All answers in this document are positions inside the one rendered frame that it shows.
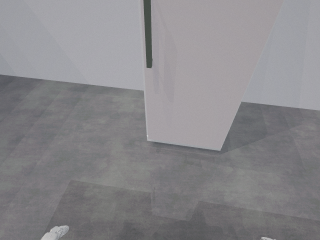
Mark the fridge door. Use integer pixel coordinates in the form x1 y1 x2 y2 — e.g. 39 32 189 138
140 0 284 149

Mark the handle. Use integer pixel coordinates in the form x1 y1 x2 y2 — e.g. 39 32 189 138
143 0 153 68

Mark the robot left hand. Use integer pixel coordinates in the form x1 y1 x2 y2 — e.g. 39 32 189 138
41 225 69 240

